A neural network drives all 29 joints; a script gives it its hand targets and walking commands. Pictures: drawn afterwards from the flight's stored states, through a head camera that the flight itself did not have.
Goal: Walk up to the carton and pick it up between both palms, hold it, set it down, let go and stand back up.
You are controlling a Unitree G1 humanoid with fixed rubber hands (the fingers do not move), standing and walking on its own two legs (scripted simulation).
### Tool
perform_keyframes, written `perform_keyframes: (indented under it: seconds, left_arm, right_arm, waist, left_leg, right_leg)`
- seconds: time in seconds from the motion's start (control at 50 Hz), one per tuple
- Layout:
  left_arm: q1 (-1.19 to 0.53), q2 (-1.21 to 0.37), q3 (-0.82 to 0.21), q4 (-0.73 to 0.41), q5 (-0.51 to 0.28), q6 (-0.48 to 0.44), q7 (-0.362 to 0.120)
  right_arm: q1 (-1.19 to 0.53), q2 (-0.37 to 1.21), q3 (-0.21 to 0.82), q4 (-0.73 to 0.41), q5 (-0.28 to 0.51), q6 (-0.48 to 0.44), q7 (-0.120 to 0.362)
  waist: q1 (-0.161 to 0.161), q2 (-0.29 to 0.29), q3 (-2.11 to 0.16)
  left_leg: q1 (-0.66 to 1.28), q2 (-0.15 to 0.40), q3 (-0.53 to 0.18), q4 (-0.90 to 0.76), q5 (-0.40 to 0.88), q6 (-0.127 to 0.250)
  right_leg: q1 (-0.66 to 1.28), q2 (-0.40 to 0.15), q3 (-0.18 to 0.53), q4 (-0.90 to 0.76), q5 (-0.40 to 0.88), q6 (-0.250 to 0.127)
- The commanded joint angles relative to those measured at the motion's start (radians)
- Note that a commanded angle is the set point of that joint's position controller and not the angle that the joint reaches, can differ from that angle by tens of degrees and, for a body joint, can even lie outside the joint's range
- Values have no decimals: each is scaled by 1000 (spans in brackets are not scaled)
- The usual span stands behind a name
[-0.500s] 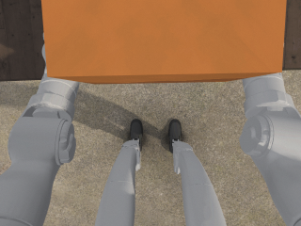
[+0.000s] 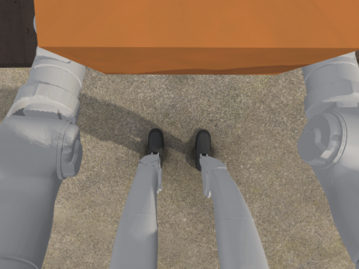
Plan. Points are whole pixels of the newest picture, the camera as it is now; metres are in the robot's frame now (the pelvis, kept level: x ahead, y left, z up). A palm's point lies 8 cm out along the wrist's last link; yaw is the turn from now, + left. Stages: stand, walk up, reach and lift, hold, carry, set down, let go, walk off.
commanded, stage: reach and lift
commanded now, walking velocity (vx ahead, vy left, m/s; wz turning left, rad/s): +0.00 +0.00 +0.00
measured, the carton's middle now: out of the picture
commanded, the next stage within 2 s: none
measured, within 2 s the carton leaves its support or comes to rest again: leaves its support in 1.66 s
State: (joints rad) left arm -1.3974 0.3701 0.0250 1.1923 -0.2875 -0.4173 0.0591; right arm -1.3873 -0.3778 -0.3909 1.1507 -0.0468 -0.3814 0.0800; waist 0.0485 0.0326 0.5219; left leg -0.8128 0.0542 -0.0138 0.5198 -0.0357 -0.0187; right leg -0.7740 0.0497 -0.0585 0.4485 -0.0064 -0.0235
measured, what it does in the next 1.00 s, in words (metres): stands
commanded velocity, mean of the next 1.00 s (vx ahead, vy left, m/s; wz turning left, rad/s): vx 0.00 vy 0.00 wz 0.00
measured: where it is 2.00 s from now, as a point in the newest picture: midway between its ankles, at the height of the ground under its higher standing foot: (179, 157)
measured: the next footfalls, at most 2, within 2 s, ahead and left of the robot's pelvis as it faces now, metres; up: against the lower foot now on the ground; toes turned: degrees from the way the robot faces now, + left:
none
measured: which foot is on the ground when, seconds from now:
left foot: down 0.00-1.00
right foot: down 0.00-1.00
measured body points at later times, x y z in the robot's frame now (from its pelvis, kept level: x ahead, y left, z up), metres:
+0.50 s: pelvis +0.00 +0.00 -0.01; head +0.32 +0.02 +0.30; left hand +0.56 +0.21 -0.06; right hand +0.58 -0.18 -0.06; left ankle +0.11 +0.13 -0.71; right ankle +0.11 -0.09 -0.71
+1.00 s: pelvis -0.01 +0.01 -0.02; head +0.33 +0.05 +0.27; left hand +0.55 +0.21 -0.07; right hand +0.56 -0.18 -0.06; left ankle +0.11 +0.13 -0.71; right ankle +0.11 -0.09 -0.71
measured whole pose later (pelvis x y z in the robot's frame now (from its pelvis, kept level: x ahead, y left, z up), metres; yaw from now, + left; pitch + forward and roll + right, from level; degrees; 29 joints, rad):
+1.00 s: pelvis -0.01 +0.01 -0.02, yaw +0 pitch +22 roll -3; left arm -1.30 0.34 0.05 0.85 -0.20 -0.44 0.15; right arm -1.32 -0.39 -0.36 1.13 0.02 -0.67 0.04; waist 0.03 -0.01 0.52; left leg -0.99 0.04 -0.04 0.71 -0.10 -0.01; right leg -0.93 0.04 -0.08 0.63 -0.07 -0.02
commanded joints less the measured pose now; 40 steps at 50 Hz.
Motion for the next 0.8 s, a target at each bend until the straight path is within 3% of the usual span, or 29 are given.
perform_keyframes:
  seconds: [0.0,0.3,0.46,0.58,0.78]
  left_arm:
    - [-308,-338,-164,-76,62,78,-96]
    - [-236,-405,-194,-94,64,79,-89]
    - [-248,-475,-210,-198,126,31,-108]
    - [-149,-530,-239,-193,171,15,-100]
    - [-33,-559,-312,-239,195,43,-97]
  right_arm:
    - [-260,475,284,12,-107,31,184]
    - [-202,525,286,72,-124,-2,189]
    - [-215,495,331,-39,-120,-153,165]
    - [-171,476,336,-39,-155,-227,164]
    - [-125,417,364,-37,-147,-294,161]
  waist:
    - [-11,-66,-1159]
    - [-15,-75,-1316]
    - [-39,-76,-1170]
    - [-59,-71,-1257]
    - [-95,-84,-1234]
  left_leg:
    - [431,-64,7,3,-53,47]
    - [351,-66,8,34,-34,55]
    - [387,-64,-28,60,14,43]
    - [427,-52,-44,82,40,26]
    - [441,-43,-64,144,55,29]
  right_leg:
    - [526,14,23,-1,-37,126]
    - [446,20,26,33,1,117]
    - [530,26,55,82,142,121]
    - [344,25,47,76,83,109]
    - [243,24,54,110,55,103]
